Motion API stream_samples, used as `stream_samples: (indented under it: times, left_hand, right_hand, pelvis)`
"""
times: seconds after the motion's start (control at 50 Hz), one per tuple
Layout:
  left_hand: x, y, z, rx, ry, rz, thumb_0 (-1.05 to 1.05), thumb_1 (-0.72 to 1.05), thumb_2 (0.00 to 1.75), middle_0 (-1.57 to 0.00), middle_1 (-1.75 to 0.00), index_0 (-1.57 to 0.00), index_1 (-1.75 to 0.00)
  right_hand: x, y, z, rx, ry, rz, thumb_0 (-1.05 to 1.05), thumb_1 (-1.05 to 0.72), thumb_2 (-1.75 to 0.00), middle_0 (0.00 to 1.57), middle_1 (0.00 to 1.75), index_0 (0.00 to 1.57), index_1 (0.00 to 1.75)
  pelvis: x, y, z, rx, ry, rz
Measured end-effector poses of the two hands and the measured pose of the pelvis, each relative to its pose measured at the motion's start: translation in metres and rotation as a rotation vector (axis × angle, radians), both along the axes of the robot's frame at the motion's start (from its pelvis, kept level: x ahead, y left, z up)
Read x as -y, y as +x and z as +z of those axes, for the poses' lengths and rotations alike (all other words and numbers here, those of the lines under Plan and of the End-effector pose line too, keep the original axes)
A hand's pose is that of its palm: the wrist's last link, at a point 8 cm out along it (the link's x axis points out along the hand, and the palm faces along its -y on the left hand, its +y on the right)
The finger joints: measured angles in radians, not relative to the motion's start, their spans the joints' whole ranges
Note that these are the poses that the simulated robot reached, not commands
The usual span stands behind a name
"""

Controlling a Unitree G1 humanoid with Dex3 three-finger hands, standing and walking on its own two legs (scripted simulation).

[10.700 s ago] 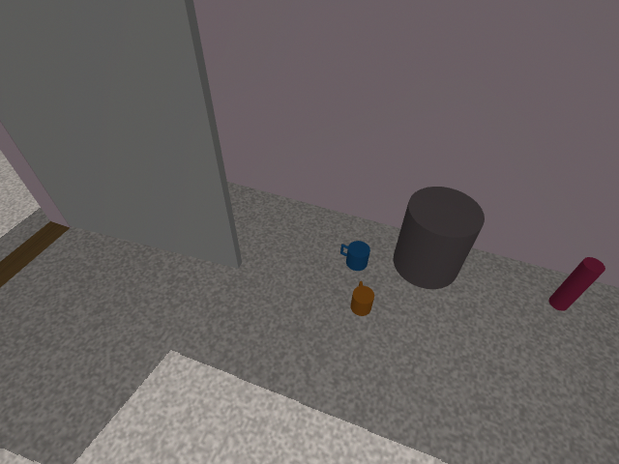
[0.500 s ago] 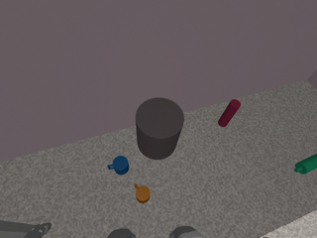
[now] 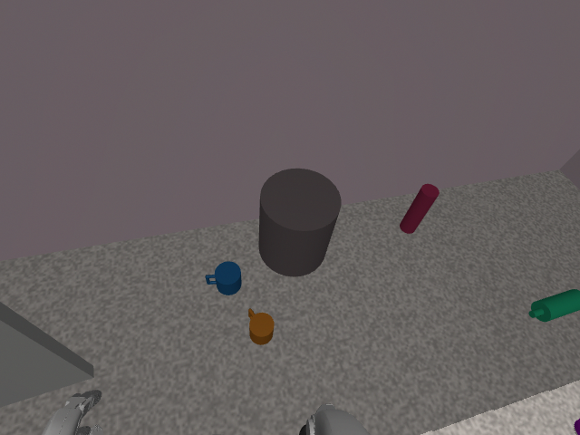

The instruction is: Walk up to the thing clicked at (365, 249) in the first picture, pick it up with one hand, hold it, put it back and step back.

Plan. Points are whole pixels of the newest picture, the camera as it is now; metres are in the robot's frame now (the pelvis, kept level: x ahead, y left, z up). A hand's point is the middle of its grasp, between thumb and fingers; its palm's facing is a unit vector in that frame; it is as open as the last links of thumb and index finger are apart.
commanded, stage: walk up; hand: left
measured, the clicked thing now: (223, 278) +0.68 +0.21 -0.71
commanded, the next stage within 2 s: stand in 1.42 s
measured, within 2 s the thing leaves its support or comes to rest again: neither
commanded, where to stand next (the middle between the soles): +0.30 -0.05 m, yaw +1 degrees
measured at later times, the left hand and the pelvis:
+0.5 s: hand out of the picture +0.00 +0.25 -0.12, palm faces +0.01 -0.91 -0.41, open 7.4 cm; pelvis -0.05 -0.02 +0.02, yaw -1 degrees
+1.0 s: hand out of the picture +0.07 +0.24 -0.13, palm faces -0.01 -0.93 -0.37, open 7.4 cm; pelvis -0.02 -0.02 +0.01, yaw +0 degrees
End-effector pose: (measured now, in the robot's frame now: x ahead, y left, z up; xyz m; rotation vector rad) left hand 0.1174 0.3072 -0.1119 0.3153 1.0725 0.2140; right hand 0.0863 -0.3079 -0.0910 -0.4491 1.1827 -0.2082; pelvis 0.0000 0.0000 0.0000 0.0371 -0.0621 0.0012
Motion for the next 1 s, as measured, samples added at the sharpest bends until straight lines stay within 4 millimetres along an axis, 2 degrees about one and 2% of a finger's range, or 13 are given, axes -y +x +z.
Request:
stream_samples:
  times: [0.08, 0.16, 0.22, 0.3, 0.36, 0.42, 0.5, 0.62, 0.68, 0.8, 0.92, 1.0]
  left_hand:
    - [0.004, -0.043, 0.0, -0.078, -0.038, 0.025, 0.0, 0.9, 0.9, -0.2, -0.3, -0.2, -0.3]
    - [0.004, -0.087, 0.0, -0.148, -0.041, 0.041, 0.0, 0.9, 0.9, -0.2, -0.3, -0.2, -0.3]
    - [0.006, -0.114, 0.001, -0.205, -0.019, 0.024, 0.0, 0.9, 0.9, -0.2, -0.3, -0.2, -0.3]
    - [0.015, -0.136, 0.005, -0.228, 0.028, 0.017, 0.0, 0.9, 0.9, -0.2, -0.3, -0.2, -0.3]
    - [0.024, -0.143, 0.016, -0.187, 0.042, 0.024, 0.01, 0.9, 0.9, -0.2, -0.3, -0.2, -0.3]
    - [0.026, -0.142, 0.027, -0.151, 0.05, 0.035, 0.01, 0.9, 0.9, -0.2, -0.3, -0.2, -0.3]
    - [0.02, -0.13, 0.033, -0.103, 0.056, 0.037, 0.0, 0.9, 0.9, -0.21, -0.3, -0.2, -0.3]
    - [-0.004, -0.105, 0.02, -0.075, 0.045, 0.038, 0.0, 0.9, 0.9, -0.21, -0.3, -0.2, -0.3]
    - [-0.007, -0.092, 0.016, -0.083, 0.031, 0.034, 0.0, 0.9, 0.9, -0.2, -0.3, -0.2, -0.3]
    - [-0.002, -0.067, 0.017, -0.065, 0.011, -0.002, 0.0, 0.9, 0.9, -0.2, -0.3, -0.2, -0.3]
    - [0.013, -0.057, 0.014, -0.06, 0.03, -0.011, 0.0, 0.9, 0.9, -0.2, -0.3, -0.2, -0.3]
    - [0.023, -0.056, 0.016, -0.064, 0.02, -0.009, 0.0, 0.9, 0.9, -0.2, -0.3, -0.2, -0.3]
  right_hand:
    - [-0.002, -0.028, 0.016, -0.007, 0.0, -0.009, 0.01, -0.9, -0.89, 0.21, 0.3, 0.21, 0.3]
    - [0.004, -0.036, 0.025, 0.032, 0.006, -0.011, 0.01, -0.9, -0.89, 0.21, 0.3, 0.21, 0.3]
    - [0.014, -0.037, 0.024, 0.078, 0.021, -0.016, 0.01, -0.9, -0.89, 0.21, 0.3, 0.21, 0.3]
    - [0.032, -0.043, 0.01, 0.125, 0.049, -0.037, 0.01, -0.9, -0.89, 0.21, 0.3, 0.21, 0.3]
    - [0.036, -0.052, 0.001, 0.109, 0.075, -0.061, 0.01, -0.9, -0.89, 0.21, 0.3, 0.21, 0.3]
    - [0.035, -0.06, -0.004, 0.084, 0.104, -0.071, 0.01, -0.9, -0.89, 0.2, 0.3, 0.2, 0.29]
    - [0.028, -0.068, -0.009, 0.036, 0.119, -0.058, 0.01, -0.9, -0.89, 0.2, 0.3, 0.2, 0.29]
    - [0.006, -0.067, -0.011, -0.009, 0.102, -0.039, 0.01, -0.9, -0.89, 0.2, 0.3, 0.2, 0.29]
    - [-0.005, -0.066, -0.004, 0.015, 0.101, -0.046, 0.01, -0.9, -0.89, 0.21, 0.3, 0.2, 0.29]
    - [-0.004, -0.063, 0.006, 0.024, 0.084, -0.057, 0.01, -0.9, -0.89, 0.21, 0.3, 0.21, 0.3]
    - [0.013, -0.05, -0.008, 0.032, 0.083, -0.078, 0.01, -0.9, -0.89, 0.21, 0.3, 0.21, 0.3]
    - [0.013, -0.038, -0.013, 0.036, 0.102, -0.083, 0.01, -0.9, -0.89, 0.2, 0.3, 0.2, 0.29]
  pelvis:
    - [0.002, -0.015, 0.013, -0.01, -0.057, 0.007]
    - [0.009, -0.029, 0.018, -0.027, -0.056, -0.016]
    - [0.016, -0.038, 0.016, -0.029, -0.046, -0.045]
    - [0.027, -0.049, 0.008, -0.007, -0.067, -0.061]
    - [0.031, -0.051, 0.011, -0.004, -0.072, -0.051]
    - [0.03, -0.05, 0.015, -0.005, -0.045, -0.053]
    - [0.025, -0.049, 0.017, -0.015, -0.045, -0.027]
    - [0.008, -0.042, 0.01, -0.013, -0.027, 0.006]
    - [0.003, -0.039, 0.012, -0.012, -0.031, 0.004]
    - [0.004, -0.031, 0.017, -0.018, -0.035, -0.008]
    - [0.015, -0.028, 0.009, 0.002, -0.053, -0.01]
    - [0.018, -0.023, 0.01, -0.007, -0.045, -0.008]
